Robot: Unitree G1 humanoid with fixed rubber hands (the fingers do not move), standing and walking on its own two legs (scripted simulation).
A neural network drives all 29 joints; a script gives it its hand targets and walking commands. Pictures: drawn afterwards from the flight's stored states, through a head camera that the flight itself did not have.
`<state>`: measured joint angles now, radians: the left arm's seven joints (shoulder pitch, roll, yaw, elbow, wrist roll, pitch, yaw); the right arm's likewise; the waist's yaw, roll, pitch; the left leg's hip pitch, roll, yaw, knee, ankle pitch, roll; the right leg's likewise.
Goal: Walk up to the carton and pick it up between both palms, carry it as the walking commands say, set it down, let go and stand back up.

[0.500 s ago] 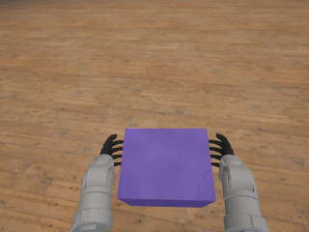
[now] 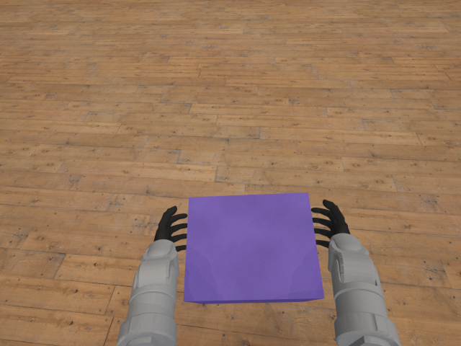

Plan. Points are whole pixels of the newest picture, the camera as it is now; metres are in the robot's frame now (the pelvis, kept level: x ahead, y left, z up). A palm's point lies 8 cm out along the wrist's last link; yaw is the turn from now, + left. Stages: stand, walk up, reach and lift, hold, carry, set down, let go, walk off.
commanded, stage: set down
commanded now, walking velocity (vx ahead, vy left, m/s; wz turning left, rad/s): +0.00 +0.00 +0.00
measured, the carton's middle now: (250, 253) +0.32 -0.05 -0.11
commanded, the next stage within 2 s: none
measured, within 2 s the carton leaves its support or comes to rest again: neither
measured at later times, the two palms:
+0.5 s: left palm (182, 254) +0.33 +0.10 -0.09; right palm (330, 248) +0.30 -0.22 -0.10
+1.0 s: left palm (189, 260) +0.36 +0.10 -0.18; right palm (319, 252) +0.33 -0.22 -0.18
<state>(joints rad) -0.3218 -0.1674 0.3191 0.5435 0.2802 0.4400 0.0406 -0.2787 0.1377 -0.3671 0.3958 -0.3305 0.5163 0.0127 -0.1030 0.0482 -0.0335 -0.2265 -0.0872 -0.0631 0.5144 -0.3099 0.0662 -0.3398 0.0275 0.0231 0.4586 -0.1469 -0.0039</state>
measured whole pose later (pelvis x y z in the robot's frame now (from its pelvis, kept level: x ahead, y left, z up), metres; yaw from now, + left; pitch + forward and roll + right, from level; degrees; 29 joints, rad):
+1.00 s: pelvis -0.05 -0.02 -0.12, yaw +1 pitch +34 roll +1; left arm -0.66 -0.10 0.42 0.65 0.21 0.25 0.06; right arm -0.62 0.07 -0.43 0.55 -0.24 0.30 -0.06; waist -0.06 0.06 -0.21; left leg -1.32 -0.10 -0.02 1.22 -0.49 0.03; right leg -1.44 0.03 0.01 1.13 -0.29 -0.03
